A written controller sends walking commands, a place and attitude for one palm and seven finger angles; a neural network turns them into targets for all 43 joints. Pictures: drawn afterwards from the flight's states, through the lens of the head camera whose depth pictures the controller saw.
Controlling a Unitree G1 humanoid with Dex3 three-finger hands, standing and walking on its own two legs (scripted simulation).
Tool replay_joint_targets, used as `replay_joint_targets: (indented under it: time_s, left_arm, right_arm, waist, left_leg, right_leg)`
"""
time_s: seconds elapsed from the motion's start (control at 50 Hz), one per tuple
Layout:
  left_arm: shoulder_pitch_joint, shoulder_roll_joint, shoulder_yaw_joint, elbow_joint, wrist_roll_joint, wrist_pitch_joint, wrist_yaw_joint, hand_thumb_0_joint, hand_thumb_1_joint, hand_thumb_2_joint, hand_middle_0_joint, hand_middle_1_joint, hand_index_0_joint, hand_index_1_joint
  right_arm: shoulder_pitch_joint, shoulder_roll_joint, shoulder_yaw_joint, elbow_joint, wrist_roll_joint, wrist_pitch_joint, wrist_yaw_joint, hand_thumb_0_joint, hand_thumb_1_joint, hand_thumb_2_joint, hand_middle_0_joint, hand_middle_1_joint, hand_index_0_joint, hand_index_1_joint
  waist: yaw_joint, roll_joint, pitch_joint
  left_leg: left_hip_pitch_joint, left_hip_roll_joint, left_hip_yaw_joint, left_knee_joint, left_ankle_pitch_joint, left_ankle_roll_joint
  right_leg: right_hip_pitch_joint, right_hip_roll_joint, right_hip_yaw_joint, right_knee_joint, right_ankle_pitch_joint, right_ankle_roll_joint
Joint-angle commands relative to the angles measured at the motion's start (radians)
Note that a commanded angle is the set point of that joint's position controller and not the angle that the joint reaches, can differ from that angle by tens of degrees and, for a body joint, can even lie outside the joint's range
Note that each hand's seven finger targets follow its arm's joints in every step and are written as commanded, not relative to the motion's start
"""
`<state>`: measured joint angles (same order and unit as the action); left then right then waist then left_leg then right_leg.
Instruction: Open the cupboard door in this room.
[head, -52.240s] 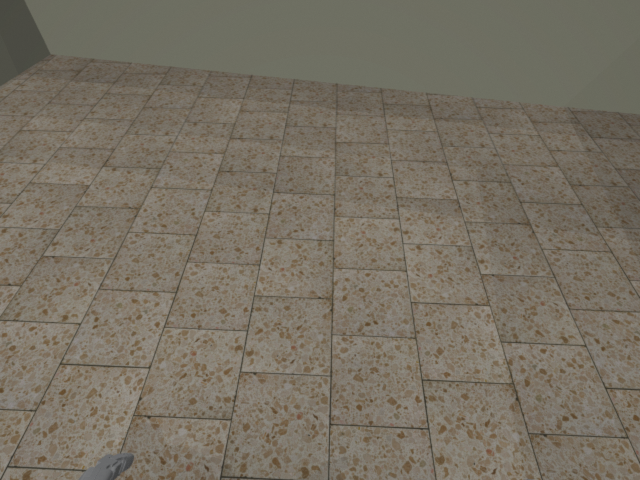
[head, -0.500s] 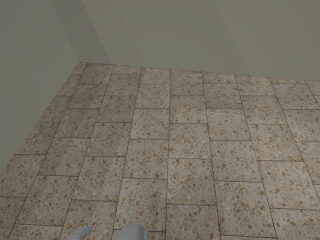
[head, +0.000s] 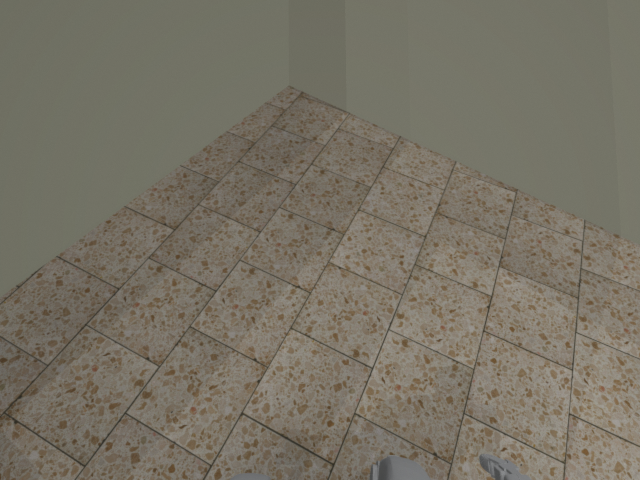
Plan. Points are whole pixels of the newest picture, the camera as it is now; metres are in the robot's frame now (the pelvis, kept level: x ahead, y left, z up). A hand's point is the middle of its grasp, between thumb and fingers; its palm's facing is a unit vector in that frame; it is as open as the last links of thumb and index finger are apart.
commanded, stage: turn to face it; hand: left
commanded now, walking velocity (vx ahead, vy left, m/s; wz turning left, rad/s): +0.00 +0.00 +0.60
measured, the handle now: out of the picture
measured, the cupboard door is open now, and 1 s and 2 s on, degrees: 47 47 47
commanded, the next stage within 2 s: none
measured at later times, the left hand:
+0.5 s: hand out of the picture +0.03 +0.15 -0.15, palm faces +0.30 -0.92 -0.25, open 7.3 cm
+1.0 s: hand out of the picture -0.01 +0.18 -0.15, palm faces +0.56 -0.78 -0.28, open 7.4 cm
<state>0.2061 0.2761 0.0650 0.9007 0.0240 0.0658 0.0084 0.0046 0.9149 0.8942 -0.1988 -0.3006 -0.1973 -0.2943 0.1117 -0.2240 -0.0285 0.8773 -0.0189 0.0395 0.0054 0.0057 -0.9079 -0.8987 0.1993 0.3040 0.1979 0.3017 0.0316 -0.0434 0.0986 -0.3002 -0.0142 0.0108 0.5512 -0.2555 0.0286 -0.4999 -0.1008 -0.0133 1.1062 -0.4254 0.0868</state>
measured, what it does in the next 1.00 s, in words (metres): steps on the spot, turning left: right foot, then left foot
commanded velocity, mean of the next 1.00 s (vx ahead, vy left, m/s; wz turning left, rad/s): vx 0.00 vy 0.00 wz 0.60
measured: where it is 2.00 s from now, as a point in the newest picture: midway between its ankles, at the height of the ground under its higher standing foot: outside the picture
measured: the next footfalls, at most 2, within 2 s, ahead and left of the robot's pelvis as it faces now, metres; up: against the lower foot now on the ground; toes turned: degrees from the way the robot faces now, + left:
right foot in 0.22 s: +0.06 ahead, -0.16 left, +0.00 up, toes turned +6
left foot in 0.64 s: +0.01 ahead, +0.09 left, +0.00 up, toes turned +29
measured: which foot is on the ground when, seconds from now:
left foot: down 0.00-0.22, up 0.24-0.62, down 0.64-1.00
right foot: up 0.00-0.20, down 0.22-0.62, up 0.64-1.00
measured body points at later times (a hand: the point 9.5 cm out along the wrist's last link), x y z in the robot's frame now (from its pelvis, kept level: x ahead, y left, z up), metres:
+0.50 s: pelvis +0.01 -0.06 +0.01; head +0.06 -0.06 +0.46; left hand +0.01 +0.20 -0.13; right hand +0.16 -0.29 -0.14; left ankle -0.03 +0.08 -0.67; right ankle +0.02 -0.16 -0.73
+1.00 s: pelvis +0.02 -0.06 +0.00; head +0.06 -0.04 +0.44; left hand -0.04 +0.22 -0.13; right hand +0.23 -0.22 -0.15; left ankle -0.03 +0.07 -0.73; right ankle +0.09 -0.17 -0.72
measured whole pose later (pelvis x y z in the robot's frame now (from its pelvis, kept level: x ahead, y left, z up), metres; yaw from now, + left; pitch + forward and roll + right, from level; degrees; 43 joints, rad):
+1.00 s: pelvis +0.02 -0.06 +0.00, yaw +35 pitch +1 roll +0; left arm 0.15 0.24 0.05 0.85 0.02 0.04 0.01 0.00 0.91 0.89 -0.20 -0.30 -0.20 -0.29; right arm 0.17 -0.23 -0.05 0.90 -0.02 0.05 0.01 0.01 -0.91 -0.90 0.20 0.30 0.20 0.30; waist -0.01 0.01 0.09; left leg -0.34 -0.03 -0.10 0.55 -0.23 -0.02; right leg -0.34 -0.04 -0.02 0.66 -0.35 0.07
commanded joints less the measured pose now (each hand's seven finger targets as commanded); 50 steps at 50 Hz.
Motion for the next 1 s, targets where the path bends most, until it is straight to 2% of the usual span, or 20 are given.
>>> replay_joint_targets:
  time_s: [0.0,0.1,0.16,0.18,0.2,0.22,0.28,0.32,0.5,0.56,0.58,0.6,0.62,0.64,0.68,0.74,0.86,0.94,0.96,0.98]
  left_arm:
    - [-0.009,0.064,0.017,-0.087,-0.001,-0.026,0.000,0.000,0.900,0.900,-0.200,-0.300,-0.200,-0.300]
    - [-0.024,0.047,0.013,-0.112,-0.007,-0.041,0.004,0.000,0.900,0.900,-0.200,-0.300,-0.200,-0.300]
    - [0.066,0.065,0.022,-0.093,-0.012,-0.060,0.010,0.000,0.900,0.900,-0.200,-0.300,-0.200,-0.300]
    - [0.113,0.130,0.038,-0.087,-0.001,-0.073,0.019,0.000,0.900,0.900,-0.200,-0.300,-0.200,-0.300]
    - [0.115,0.223,0.052,-0.089,0.012,-0.077,0.025,0.000,0.900,0.900,-0.200,-0.300,-0.200,-0.300]
    - [0.095,0.203,0.039,-0.093,0.003,-0.075,0.029,0.000,0.900,0.900,-0.200,-0.300,-0.200,-0.300]
    - [-0.047,0.097,0.011,-0.119,-0.007,-0.074,0.027,0.000,0.900,0.900,-0.200,-0.300,-0.200,-0.300]
    - [-0.015,0.084,0.009,-0.114,-0.007,-0.079,0.026,0.000,0.900,0.900,-0.200,-0.300,-0.200,-0.300]
    - [0.090,0.149,0.037,-0.066,0.007,-0.074,0.025,0.000,0.900,0.900,-0.200,-0.300,-0.200,-0.300]
    - [0.056,0.157,0.043,-0.067,-0.001,-0.069,0.017,0.000,0.900,0.900,-0.200,-0.300,-0.200,-0.300]
    - [0.044,0.137,0.039,-0.076,-0.008,-0.065,0.013,0.000,0.900,0.900,-0.200,-0.300,-0.200,-0.300]
    - [0.026,0.066,0.027,-0.112,-0.015,-0.058,0.004,0.000,0.900,0.900,-0.200,-0.300,-0.200,-0.300]
    - [-0.049,0.045,0.010,-0.150,-0.008,-0.047,0.009,0.000,0.900,0.900,-0.200,-0.300,-0.200,-0.300]
    - [-0.094,0.067,0.011,-0.165,-0.003,-0.040,0.013,0.000,0.900,0.900,-0.200,-0.300,-0.200,-0.300]
    - [-0.072,0.059,0.023,-0.116,-0.001,-0.034,0.011,0.000,0.900,0.900,-0.200,-0.300,-0.200,-0.300]
    - [-0.016,0.068,0.025,-0.081,0.000,-0.027,-0.003,0.000,0.900,0.900,-0.200,-0.300,-0.200,-0.300]
    - [-0.053,0.049,0.015,-0.106,-0.005,-0.033,0.002,0.000,0.900,0.900,-0.200,-0.300,-0.200,-0.300]
    - [0.043,0.053,0.019,-0.095,-0.011,-0.050,0.006,0.000,0.900,0.900,-0.200,-0.300,-0.200,-0.300]
    - [0.083,0.068,0.025,-0.084,-0.011,-0.057,0.010,0.000,0.900,0.900,-0.200,-0.300,-0.200,-0.300]
    - [0.117,0.134,0.040,-0.080,0.001,-0.070,0.018,0.000,0.900,0.900,-0.200,-0.300,-0.200,-0.300]
  right_arm:
    - [0.021,-0.226,-0.073,-0.055,-0.002,-0.020,-0.011,0.000,-0.900,-0.900,0.200,0.300,0.200,0.300]
    - [0.042,-0.225,-0.087,-0.053,-0.007,-0.013,-0.009,0.000,-0.900,-0.900,0.200,0.300,0.200,0.300]
    - [0.012,-0.200,-0.092,-0.068,0.004,-0.010,-0.009,0.000,-0.900,-0.900,0.200,0.300,0.200,0.300]
    - [0.019,-0.145,-0.085,-0.077,0.014,-0.012,-0.005,0.000,-0.900,-0.900,0.200,0.300,0.200,0.300]
    - [0.016,-0.088,-0.074,-0.100,0.015,-0.016,-0.001,0.000,-0.900,-0.900,0.200,0.300,0.200,0.300]
    - [0.008,-0.144,-0.082,-0.090,0.004,-0.012,0.003,0.000,-0.900,-0.900,0.200,0.300,0.200,0.300]
    - [0.055,-0.117,-0.080,-0.027,0.001,0.014,0.016,0.000,-0.900,-0.900,0.200,0.300,0.200,0.300]
    - [0.038,-0.095,-0.071,-0.027,0.004,0.016,0.022,0.000,-0.900,-0.900,0.200,0.300,0.200,0.300]
    - [-0.055,-0.064,-0.049,-0.044,0.012,0.004,0.029,0.000,-0.900,-0.900,0.200,0.300,0.200,0.300]
    - [0.034,-0.096,-0.056,-0.027,0.009,-0.006,0.025,0.000,-0.900,-0.900,0.200,0.300,0.200,0.300]
    - [0.106,-0.142,-0.069,-0.008,0.005,-0.013,0.023,0.000,-0.900,-0.900,0.200,0.300,0.200,0.300]
    - [0.175,-0.265,-0.100,-0.002,-0.004,-0.021,0.015,0.000,-0.900,-0.900,0.200,0.300,0.200,0.300]
    - [0.234,-0.313,-0.108,0.014,0.001,-0.016,0.003,0.000,-0.900,-0.900,0.200,0.300,0.200,0.300]
    - [0.229,-0.298,-0.101,0.017,-0.001,-0.014,-0.003,0.000,-0.900,-0.900,0.200,0.300,0.200,0.300]
    - [0.097,-0.241,-0.085,-0.019,-0.006,-0.020,-0.019,0.000,-0.900,-0.900,0.200,0.300,0.200,0.300]
    - [0.024,-0.210,-0.070,-0.043,-0.002,-0.025,-0.019,0.000,-0.900,-0.900,0.200,0.300,0.200,0.300]
    - [0.052,-0.219,-0.083,-0.038,-0.007,-0.017,-0.012,0.000,-0.900,-0.900,0.200,0.300,0.200,0.300]
    - [0.000,-0.220,-0.092,-0.058,-0.003,-0.009,-0.010,0.000,-0.900,-0.900,0.200,0.300,0.200,0.300]
    - [-0.010,-0.198,-0.090,-0.066,0.003,-0.008,-0.009,0.000,-0.900,-0.900,0.200,0.300,0.200,0.300]
    - [0.005,-0.141,-0.084,-0.072,0.014,-0.009,-0.003,0.000,-0.900,-0.900,0.200,0.300,0.200,0.300]
  waist:
    - [-0.038,0.184,-0.104]
    - [-0.046,0.225,-0.131]
    - [0.005,0.192,-0.163]
    - [0.030,0.010,-0.195]
    - [0.039,-0.290,-0.178]
    - [0.027,-0.219,-0.162]
    - [-0.055,-0.156,-0.111]
    - [-0.042,-0.173,-0.113]
    - [0.019,-0.189,-0.130]
    - [-0.040,-0.146,-0.165]
    - [-0.083,-0.043,-0.203]
    - [-0.125,0.276,-0.238]
    - [-0.148,0.315,-0.241]
    - [-0.142,0.191,-0.193]
    - [-0.083,0.241,-0.138]
    - [-0.036,0.206,-0.120]
    - [-0.055,0.186,-0.127]
    - [-0.009,0.213,-0.148]
    - [0.012,0.165,-0.161]
    - [0.031,-0.031,-0.183]
  left_leg:
    - [0.041,0.212,-0.264,-0.246,0.099,0.122]
    - [0.030,0.202,-0.341,-0.197,0.156,0.125]
    - [-0.078,0.144,-0.331,-0.079,0.201,0.074]
    - [-0.223,0.060,-0.250,0.072,0.028,0.012]
    - [-0.363,-0.083,-0.037,0.346,-0.326,-0.075]
    - [-0.325,-0.013,-0.083,0.553,-0.364,-0.064]
    - [-0.311,0.039,-0.051,0.706,-0.166,-0.094]
    - [-0.309,0.043,-0.012,0.641,-0.145,-0.108]
    - [-0.151,0.032,0.102,0.206,-0.191,-0.089]
    - [0.053,0.015,0.112,-0.013,-0.023,-0.066]
    - [0.215,0.055,0.056,-0.109,0.129,-0.042]
    - [0.367,0.332,-0.325,-0.162,0.430,0.086]
    - [0.353,0.457,-0.471,-0.173,0.696,0.209]
    - [0.285,0.457,-0.402,-0.170,0.593,0.226]
    - [0.156,0.321,-0.323,-0.209,0.357,0.167]
    - [0.105,0.235,-0.235,-0.231,0.243,0.112]
    - [0.082,0.222,-0.298,-0.218,0.176,0.128]
    - [-0.017,0.181,-0.325,-0.131,0.216,0.100]
    - [-0.094,0.140,-0.311,-0.078,0.158,0.067]
    - [-0.237,0.045,-0.233,0.073,-0.021,0.004]
  right_leg:
    - [0.015,0.031,0.003,-0.125,0.027,0.002]
    - [0.132,0.084,-0.016,-0.351,0.011,-0.012]
    - [0.366,0.088,-0.015,-0.639,0.170,-0.024]
    - [0.525,-0.076,0.147,-0.797,0.162,-0.061]
    - [0.537,-0.362,0.427,-0.855,0.281,-0.180]
    - [0.415,-0.405,0.382,-0.827,0.381,-0.241]
    - [0.366,-0.225,0.103,-0.771,0.504,-0.198]
    - [0.414,-0.201,0.013,-0.744,0.652,-0.183]
    - [0.494,-0.268,-0.061,-0.651,0.778,-0.201]
    - [0.386,-0.254,-0.124,-0.530,0.659,-0.141]
    - [0.276,-0.226,-0.161,-0.387,0.542,-0.094]
    - [-0.010,-0.073,-0.194,-0.148,-0.018,-0.012]
    - [-0.119,-0.017,-0.074,0.000,-0.275,-0.003]
    - [-0.119,-0.042,-0.009,0.057,-0.220,-0.016]
    - [-0.101,-0.032,0.023,0.074,-0.080,-0.011]
    - [-0.050,-0.007,0.018,0.027,0.032,-0.002]
    - [0.050,0.047,-0.005,-0.232,-0.002,-0.004]
    - [0.270,0.095,-0.028,-0.513,0.100,-0.018]
    - [0.390,0.078,-0.023,-0.650,0.185,-0.023]
    - [0.532,-0.089,0.146,-0.811,0.140,-0.064]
